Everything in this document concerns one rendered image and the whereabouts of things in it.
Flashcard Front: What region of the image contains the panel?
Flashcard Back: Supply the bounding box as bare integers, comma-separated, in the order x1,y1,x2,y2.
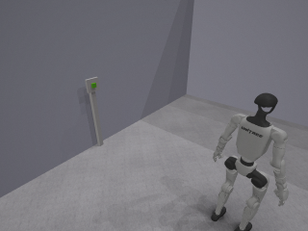
85,77,104,146

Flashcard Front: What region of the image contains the robot shin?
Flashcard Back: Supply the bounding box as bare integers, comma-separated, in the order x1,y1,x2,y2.
215,182,230,215
239,201,260,230

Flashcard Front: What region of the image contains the robot left upper arm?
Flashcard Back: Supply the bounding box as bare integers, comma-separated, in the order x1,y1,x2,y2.
221,114,247,141

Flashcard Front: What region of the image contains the left robot forearm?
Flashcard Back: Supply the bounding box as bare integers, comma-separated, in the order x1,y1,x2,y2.
216,132,227,153

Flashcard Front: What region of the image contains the robot right upper arm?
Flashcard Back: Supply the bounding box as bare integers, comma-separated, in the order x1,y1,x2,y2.
269,127,288,169

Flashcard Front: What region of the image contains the right robot shin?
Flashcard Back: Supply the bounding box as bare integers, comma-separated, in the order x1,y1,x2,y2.
239,201,260,230

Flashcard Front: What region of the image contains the left robot shin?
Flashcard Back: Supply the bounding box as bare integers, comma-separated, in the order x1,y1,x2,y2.
215,182,230,215

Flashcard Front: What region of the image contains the robot left hand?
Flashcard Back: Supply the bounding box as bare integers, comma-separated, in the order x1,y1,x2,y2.
213,150,224,162

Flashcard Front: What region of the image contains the right robot forearm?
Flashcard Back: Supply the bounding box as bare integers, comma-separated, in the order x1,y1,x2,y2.
273,160,288,192

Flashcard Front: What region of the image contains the robot right hand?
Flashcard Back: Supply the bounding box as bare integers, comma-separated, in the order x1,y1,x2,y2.
273,188,289,207

